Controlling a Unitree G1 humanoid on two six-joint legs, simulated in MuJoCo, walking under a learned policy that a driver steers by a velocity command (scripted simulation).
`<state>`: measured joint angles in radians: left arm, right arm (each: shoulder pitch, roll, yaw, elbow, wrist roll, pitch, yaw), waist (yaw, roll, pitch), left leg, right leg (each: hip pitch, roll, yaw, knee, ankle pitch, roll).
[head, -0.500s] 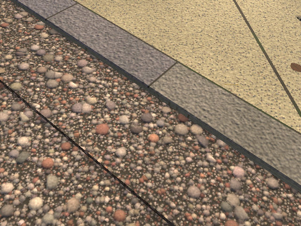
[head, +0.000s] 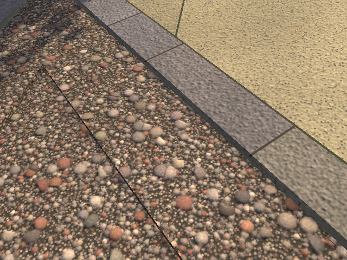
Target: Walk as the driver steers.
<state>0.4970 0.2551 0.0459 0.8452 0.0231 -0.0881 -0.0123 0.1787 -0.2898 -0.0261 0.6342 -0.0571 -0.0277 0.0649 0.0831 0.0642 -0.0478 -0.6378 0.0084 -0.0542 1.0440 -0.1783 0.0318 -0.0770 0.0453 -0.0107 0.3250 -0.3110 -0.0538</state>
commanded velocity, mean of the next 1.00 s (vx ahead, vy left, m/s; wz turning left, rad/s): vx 0.98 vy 0.00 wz -0.69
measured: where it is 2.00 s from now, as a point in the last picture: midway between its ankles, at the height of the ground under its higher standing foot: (319, 128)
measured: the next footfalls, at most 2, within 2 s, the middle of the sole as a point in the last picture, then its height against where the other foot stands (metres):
left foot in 0.20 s outside the picture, level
right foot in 0.64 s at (251, 223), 0.04 m higher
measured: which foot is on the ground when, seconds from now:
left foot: up 0.00-0.18, down 0.20-0.64, up 0.66-1.00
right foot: down 0.00-0.20, up 0.22-0.62, down 0.64-1.00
